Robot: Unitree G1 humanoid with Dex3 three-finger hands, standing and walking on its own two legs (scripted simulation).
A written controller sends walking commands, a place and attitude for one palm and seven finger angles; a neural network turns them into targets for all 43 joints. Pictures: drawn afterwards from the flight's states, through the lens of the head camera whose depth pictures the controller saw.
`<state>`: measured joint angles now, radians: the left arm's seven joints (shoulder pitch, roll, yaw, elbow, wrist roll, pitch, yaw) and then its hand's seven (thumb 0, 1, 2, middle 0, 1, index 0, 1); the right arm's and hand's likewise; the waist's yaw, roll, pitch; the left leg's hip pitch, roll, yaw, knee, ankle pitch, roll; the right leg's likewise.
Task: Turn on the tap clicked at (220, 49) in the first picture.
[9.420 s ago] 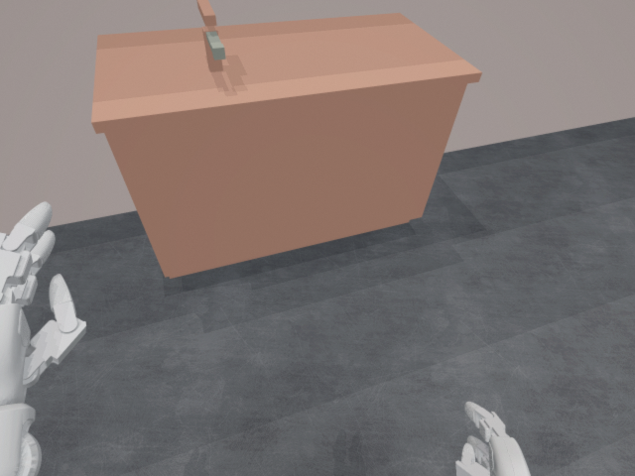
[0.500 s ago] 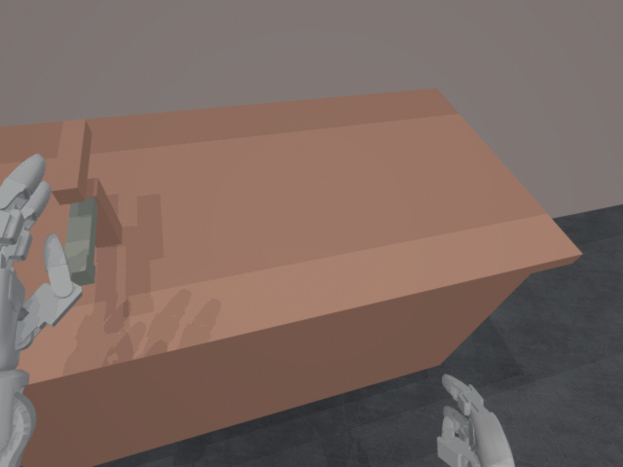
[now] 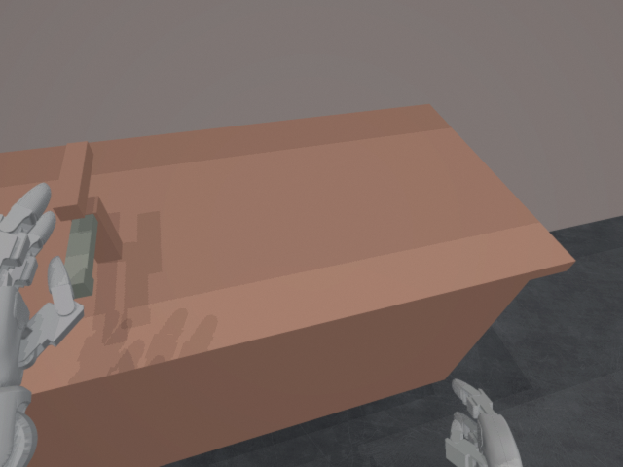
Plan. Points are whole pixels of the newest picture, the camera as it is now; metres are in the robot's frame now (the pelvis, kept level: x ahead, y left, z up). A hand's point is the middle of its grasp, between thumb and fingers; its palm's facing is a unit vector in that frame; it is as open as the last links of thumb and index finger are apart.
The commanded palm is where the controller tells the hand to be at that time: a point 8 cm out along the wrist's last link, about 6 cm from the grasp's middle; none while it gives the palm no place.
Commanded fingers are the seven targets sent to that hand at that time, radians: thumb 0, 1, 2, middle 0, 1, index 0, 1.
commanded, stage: come to a stop and stand still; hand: left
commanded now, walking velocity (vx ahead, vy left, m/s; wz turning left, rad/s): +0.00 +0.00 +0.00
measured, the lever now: (76, 283) +0.30 +0.32 +0.07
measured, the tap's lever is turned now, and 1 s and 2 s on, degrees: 0 0 0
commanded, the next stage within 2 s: look again from close up in 0.26 s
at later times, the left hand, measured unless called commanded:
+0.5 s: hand (68, 322) +0.20 +0.25 +0.15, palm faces +0.37 -0.86 -0.35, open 7.4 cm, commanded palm +0.15 +0.29 +0.17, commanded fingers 0.00 0.90 0.90 -0.20 -0.30 -0.20 -0.30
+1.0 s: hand (69, 314) +0.21 +0.25 +0.16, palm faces +0.36 -0.86 -0.37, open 7.4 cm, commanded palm +0.16 +0.29 +0.17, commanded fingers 0.00 0.90 0.90 -0.20 -0.30 -0.20 -0.30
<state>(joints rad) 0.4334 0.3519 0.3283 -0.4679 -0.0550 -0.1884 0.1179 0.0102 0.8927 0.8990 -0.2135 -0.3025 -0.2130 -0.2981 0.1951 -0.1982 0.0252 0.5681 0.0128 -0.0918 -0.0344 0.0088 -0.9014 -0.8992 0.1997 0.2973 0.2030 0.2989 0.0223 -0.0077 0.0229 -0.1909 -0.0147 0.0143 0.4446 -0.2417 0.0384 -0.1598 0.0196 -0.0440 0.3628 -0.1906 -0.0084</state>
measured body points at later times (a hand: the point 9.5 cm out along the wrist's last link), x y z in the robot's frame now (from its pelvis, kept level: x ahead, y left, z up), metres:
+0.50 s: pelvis -0.01 +0.01 +0.00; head +0.00 +0.02 +0.45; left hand +0.18 +0.30 +0.17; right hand +0.16 -0.22 -0.07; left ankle +0.00 +0.09 -0.74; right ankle +0.00 -0.12 -0.74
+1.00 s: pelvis -0.01 +0.01 +0.00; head +0.02 +0.03 +0.45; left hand +0.19 +0.30 +0.18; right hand +0.18 -0.21 -0.07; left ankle +0.00 +0.09 -0.74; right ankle +0.00 -0.12 -0.74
